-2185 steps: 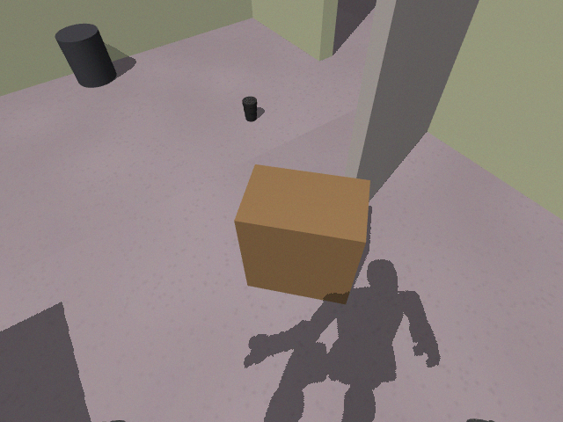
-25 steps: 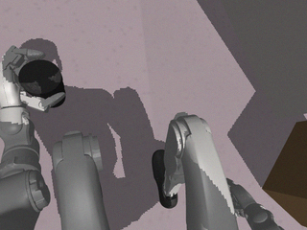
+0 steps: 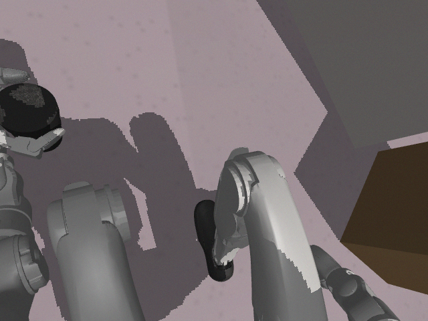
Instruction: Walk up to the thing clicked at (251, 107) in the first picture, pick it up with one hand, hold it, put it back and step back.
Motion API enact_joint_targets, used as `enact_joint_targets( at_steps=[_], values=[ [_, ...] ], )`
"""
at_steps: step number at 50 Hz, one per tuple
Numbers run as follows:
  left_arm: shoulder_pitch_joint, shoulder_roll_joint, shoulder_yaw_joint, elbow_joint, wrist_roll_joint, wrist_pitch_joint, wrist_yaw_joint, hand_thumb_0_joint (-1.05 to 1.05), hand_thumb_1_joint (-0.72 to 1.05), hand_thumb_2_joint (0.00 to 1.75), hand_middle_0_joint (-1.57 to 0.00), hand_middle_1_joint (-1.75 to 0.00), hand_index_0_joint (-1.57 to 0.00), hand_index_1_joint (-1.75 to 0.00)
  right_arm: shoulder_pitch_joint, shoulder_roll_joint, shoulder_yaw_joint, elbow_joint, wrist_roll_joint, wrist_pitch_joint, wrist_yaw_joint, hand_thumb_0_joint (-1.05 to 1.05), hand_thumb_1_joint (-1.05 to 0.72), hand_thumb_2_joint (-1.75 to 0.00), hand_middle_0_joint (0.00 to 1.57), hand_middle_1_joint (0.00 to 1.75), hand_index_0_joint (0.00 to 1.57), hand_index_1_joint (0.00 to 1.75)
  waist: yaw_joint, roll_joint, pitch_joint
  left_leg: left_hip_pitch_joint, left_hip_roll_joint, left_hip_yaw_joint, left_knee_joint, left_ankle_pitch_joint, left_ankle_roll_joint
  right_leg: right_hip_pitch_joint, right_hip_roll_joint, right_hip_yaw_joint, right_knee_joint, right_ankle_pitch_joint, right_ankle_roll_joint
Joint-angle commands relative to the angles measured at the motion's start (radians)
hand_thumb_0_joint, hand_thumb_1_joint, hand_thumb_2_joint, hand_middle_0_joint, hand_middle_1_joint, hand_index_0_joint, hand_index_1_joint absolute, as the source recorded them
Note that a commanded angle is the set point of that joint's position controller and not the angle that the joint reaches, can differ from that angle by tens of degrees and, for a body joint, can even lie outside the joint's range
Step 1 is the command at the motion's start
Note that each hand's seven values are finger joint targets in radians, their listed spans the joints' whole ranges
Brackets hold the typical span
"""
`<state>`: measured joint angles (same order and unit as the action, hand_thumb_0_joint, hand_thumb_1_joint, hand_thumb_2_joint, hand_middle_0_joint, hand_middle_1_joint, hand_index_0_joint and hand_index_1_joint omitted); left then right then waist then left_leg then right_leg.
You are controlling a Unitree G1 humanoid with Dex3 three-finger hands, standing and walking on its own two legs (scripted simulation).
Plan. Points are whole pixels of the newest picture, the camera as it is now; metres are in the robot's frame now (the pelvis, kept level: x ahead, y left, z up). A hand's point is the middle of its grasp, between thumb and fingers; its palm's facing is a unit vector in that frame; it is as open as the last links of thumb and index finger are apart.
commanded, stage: lower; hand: left
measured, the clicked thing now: (35, 123) +0.45 +0.23 -0.16
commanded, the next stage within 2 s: loosen in 1.04 s
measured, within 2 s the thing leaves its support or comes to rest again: neither
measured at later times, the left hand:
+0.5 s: hand (35, 120) +0.46 +0.23 -0.17, palm faces +0.20 -0.98 -0.03, open 11.2 cm
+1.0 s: hand (40, 124) +0.46 +0.23 -0.20, palm faces +0.21 -0.98 -0.02, open 11.2 cm
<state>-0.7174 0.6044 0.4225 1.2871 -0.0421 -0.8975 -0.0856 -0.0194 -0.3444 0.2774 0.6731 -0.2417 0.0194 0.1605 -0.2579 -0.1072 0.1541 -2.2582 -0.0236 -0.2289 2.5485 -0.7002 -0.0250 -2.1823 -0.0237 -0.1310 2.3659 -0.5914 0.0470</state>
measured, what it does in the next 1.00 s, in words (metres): stands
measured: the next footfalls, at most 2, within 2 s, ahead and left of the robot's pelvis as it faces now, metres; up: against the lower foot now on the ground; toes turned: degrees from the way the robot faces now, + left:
none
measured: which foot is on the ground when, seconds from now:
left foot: down 0.00-1.00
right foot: down 0.00-1.00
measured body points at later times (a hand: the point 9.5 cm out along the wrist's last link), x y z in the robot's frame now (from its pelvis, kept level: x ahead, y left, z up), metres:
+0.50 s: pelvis -0.01 +0.01 -0.01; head +0.25 +0.15 +0.33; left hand +0.44 +0.28 -0.17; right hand +0.12 -0.26 -0.07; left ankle +0.08 +0.13 -0.27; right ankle +0.13 -0.13 -0.27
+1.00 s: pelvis -0.01 +0.01 -0.01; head +0.25 +0.17 +0.31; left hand +0.44 +0.28 -0.19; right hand +0.12 -0.25 -0.05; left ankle +0.08 +0.13 -0.27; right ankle +0.13 -0.13 -0.27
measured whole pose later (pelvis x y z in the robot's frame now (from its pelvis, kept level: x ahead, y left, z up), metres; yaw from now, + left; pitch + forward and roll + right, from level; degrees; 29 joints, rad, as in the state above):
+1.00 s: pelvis -0.01 +0.01 -0.01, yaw -5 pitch +15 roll -18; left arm -0.73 0.82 0.43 1.48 -0.02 -1.10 0.05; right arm -0.17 -0.37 0.51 0.59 -0.37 0.02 0.16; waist -0.30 -0.26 0.32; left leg -2.21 -0.02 -0.36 2.64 -0.72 -0.02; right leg -2.08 0.02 -0.23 2.35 -0.56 0.08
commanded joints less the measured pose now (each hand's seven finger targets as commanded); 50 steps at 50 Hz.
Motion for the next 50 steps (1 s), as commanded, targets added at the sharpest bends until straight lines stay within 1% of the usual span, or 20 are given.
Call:
enact_joint_targets(
  at_steps=[1,6,8,11,13,14,15,21,24,27,28,31,32,33,34,35,41,43,47,50],
  values=[
    [-0.334,0.154,0.001,-0.168,-0.024,-0.141,0.007,0.00,0.06,1.24,-1.25,-1.41,-1.26,-1.41,0.095,-0.308,-0.066,-0.029,-0.020,-0.009,-0.017,0.00,-0.93,-0.91,0.20,0.30,0.20,0.30,-0.084,0.362,-0.651,0.409,0.030,0.075,-0.286,0.116,0.017,0.377,0.048,-0.097,-0.175,0.146,-0.058],
    [-0.348,0.224,0.030,-0.158,-0.024,-0.180,0.029,0.00,0.06,1.23,-1.22,-1.38,-1.22,-1.39,0.070,-0.324,-0.027,-0.028,-0.042,-0.009,-0.016,0.00,-0.93,-0.91,0.20,0.30,0.20,0.30,-0.087,0.416,-0.652,0.443,0.036,0.056,-0.279,0.160,0.005,0.409,0.053,-0.111,-0.156,0.181,-0.059],
    [-0.337,0.208,0.022,-0.134,-0.027,-0.189,0.038,0.00,0.05,1.24,-1.20,-1.38,-1.21,-1.38,0.062,-0.332,-0.017,-0.032,-0.050,-0.009,-0.015,0.00,-0.93,-0.91,0.20,0.30,0.20,0.30,-0.103,0.410,-0.648,0.459,0.039,0.047,-0.265,0.170,0.004,0.407,0.055,-0.118,-0.155,0.195,-0.056],
    [-0.334,0.250,0.024,-0.118,-0.009,-0.203,0.052,0.00,0.04,1.25,-1.19,-1.37,-1.20,-1.38,0.034,-0.339,0.001,-0.034,-0.062,-0.006,-0.018,0.00,-0.92,-0.91,0.20,0.30,0.20,0.30,-0.103,0.445,-0.608,0.468,0.043,0.036,-0.275,0.167,-0.003,0.390,0.056,-0.131,-0.148,0.189,-0.059],
    [-0.340,0.252,0.009,-0.106,0.002,-0.211,0.061,0.00,0.05,1.24,-1.20,-1.37,-1.21,-1.38,0.022,-0.341,0.011,-0.037,-0.070,-0.001,-0.019,0.00,-0.93,-0.91,0.20,0.30,0.20,0.30,-0.117,0.445,-0.587,0.456,0.045,0.031,-0.269,0.155,-0.001,0.393,0.059,-0.137,-0.149,0.186,-0.056],
    [-0.330,0.262,0.016,-0.088,0.004,-0.214,0.067,0.00,0.07,1.24,-1.21,-1.37,-1.21,-1.38,0.028,-0.346,0.017,-0.040,-0.072,-0.001,-0.018,0.00,-0.93,-0.91,0.20,0.30,0.20,0.30,-0.124,0.435,-0.584,0.445,0.044,0.025,-0.269,0.152,0.000,0.403,0.061,-0.142,-0.150,0.187,-0.056],
    [-0.322,0.266,0.021,-0.088,0.001,-0.219,0.072,0.00,0.07,1.25,-1.21,-1.38,-1.22,-1.39,0.016,-0.345,0.023,-0.043,-0.074,-0.001,-0.018,0.00,-0.93,-0.91,0.20,0.30,0.20,0.30,-0.117,0.424,-0.585,0.447,0.044,0.025,-0.263,0.150,0.001,0.405,0.062,-0.144,-0.150,0.188,-0.054],
    [-0.336,0.275,0.007,-0.046,0.001,-0.240,0.094,0.00,0.08,1.27,-1.22,-1.39,-1.23,-1.40,-0.014,-0.359,0.049,-0.058,-0.087,0.000,-0.018,0.00,-0.92,-0.91,0.20,0.30,0.20,0.30,-0.150,0.421,-0.528,0.444,0.051,-0.003,-0.268,0.119,0.001,0.391,0.067,-0.164,-0.153,0.173,-0.049],
    [-0.318,0.300,0.008,-0.033,0.005,-0.254,0.101,0.00,0.10,1.26,-1.21,-1.39,-1.22,-1.39,-0.029,-0.361,0.063,-0.065,-0.096,0.000,-0.018,0.00,-0.92,-0.91,0.20,0.30,0.20,0.30,-0.140,0.422,-0.537,0.446,0.050,-0.002,-0.254,0.137,0.001,0.417,0.074,-0.167,-0.152,0.190,-0.046],
    [-0.329,0.300,0.004,-0.015,0.001,-0.265,0.111,0.00,0.13,1.28,-1.23,-1.39,-1.23,-1.40,-0.040,-0.365,0.074,-0.072,-0.098,-0.004,-0.017,0.00,-0.92,-0.91,0.20,0.30,0.20,0.30,-0.159,0.410,-0.504,0.427,0.052,-0.012,-0.253,0.120,0.004,0.411,0.075,-0.171,-0.158,0.182,-0.046],
    [-0.321,0.307,0.011,-0.014,0.000,-0.267,0.114,0.00,0.13,1.27,-1.24,-1.40,-1.24,-1.40,-0.045,-0.367,0.076,-0.072,-0.100,-0.002,-0.018,0.00,-0.92,-0.91,0.20,0.30,0.20,0.30,-0.150,0.410,-0.500,0.436,0.055,-0.016,-0.258,0.120,0.001,0.405,0.075,-0.175,-0.156,0.180,-0.046],
    [-0.320,0.313,0.005,-0.008,0.008,-0.279,0.117,0.00,0.15,1.28,-1.22,-1.39,-1.23,-1.40,-0.045,-0.378,0.084,-0.073,-0.109,0.000,-0.017,0.00,-0.92,-0.91,0.20,0.30,0.20,0.30,-0.165,0.435,-0.507,0.467,0.059,-0.031,-0.265,0.136,-0.007,0.413,0.078,-0.191,-0.145,0.194,-0.045],
    [-0.313,0.320,0.001,-0.007,0.012,-0.281,0.118,0.00,0.13,1.28,-1.23,-1.39,-1.24,-1.40,-0.059,-0.376,0.086,-0.073,-0.109,-0.001,-0.018,0.00,-0.92,-0.91,0.20,0.30,0.20,0.30,-0.153,0.437,-0.500,0.468,0.059,-0.029,-0.263,0.134,-0.009,0.401,0.080,-0.189,-0.144,0.192,-0.048],
    [-0.309,0.330,0.003,-0.010,0.015,-0.286,0.120,0.00,0.15,1.29,-1.24,-1.40,-1.25,-1.41,-0.053,-0.376,0.091,-0.071,-0.113,0.000,-0.017,0.00,-0.91,-0.91,0.20,0.30,0.20,0.30,-0.162,0.453,-0.511,0.483,0.060,-0.033,-0.264,0.156,-0.011,0.417,0.081,-0.194,-0.143,0.209,-0.046],
    [-0.323,0.335,0.000,-0.011,0.014,-0.289,0.123,0.00,0.16,1.27,-1.22,-1.38,-1.22,-1.38,-0.062,-0.373,0.094,-0.073,-0.114,0.002,-0.018,0.00,-0.92,-0.91,0.20,0.30,0.20,0.30,-0.155,0.443,-0.504,0.464,0.059,-0.026,-0.252,0.149,-0.006,0.421,0.084,-0.189,-0.146,0.207,-0.045],
    [-0.309,0.334,0.005,0.000,0.014,-0.290,0.123,0.00,0.19,1.29,-1.23,-1.39,-1.24,-1.40,-0.056,-0.375,0.096,-0.073,-0.115,0.002,-0.019,0.00,-0.92,-0.91,0.20,0.30,0.20,0.30,-0.165,0.440,-0.500,0.463,0.059,-0.031,-0.253,0.162,-0.006,0.427,0.083,-0.192,-0.145,0.217,-0.045],
    [-0.301,0.347,0.011,0.008,0.018,-0.303,0.140,0.00,0.20,1.31,-1.24,-1.41,-1.25,-1.41,-0.067,-0.387,0.107,-0.074,-0.125,0.008,-0.018,0.00,-0.91,-0.91,0.20,0.30,0.20,0.30,-0.173,0.461,-0.472,0.489,0.066,-0.048,-0.261,0.167,-0.013,0.420,0.084,-0.204,-0.143,0.221,-0.044],
    [-0.285,0.354,0.018,0.009,0.013,-0.306,0.142,0.00,0.17,1.30,-1.24,-1.40,-1.25,-1.41,-0.079,-0.381,0.112,-0.083,-0.126,0.008,-0.017,0.00,-0.91,-0.91,0.20,0.30,0.20,0.30,-0.164,0.442,-0.478,0.477,0.065,-0.041,-0.251,0.156,-0.008,0.428,0.089,-0.200,-0.150,0.213,-0.044],
    [-0.300,0.360,0.007,0.018,0.012,-0.310,0.141,0.00,0.16,1.30,-1.26,-1.41,-1.27,-1.42,-0.080,-0.388,0.119,-0.079,-0.128,0.007,-0.019,0.00,-0.91,-0.91,0.20,0.30,0.20,0.30,-0.182,0.433,-0.466,0.463,0.067,-0.045,-0.243,0.158,-0.005,0.431,0.092,-0.205,-0.154,0.218,-0.042],
    [-0.286,0.362,0.007,0.024,0.012,-0.311,0.143,0.00,0.16,1.29,-1.23,-1.39,-1.24,-1.40,-0.080,-0.389,0.121,-0.082,-0.129,0.008,-0.019,0.00,-0.91,-0.91,0.20,0.30,0.20,0.30,-0.179,0.438,-0.460,0.474,0.068,-0.050,-0.248,0.167,-0.007,0.426,0.092,-0.206,-0.153,0.221,-0.043]
  ],
)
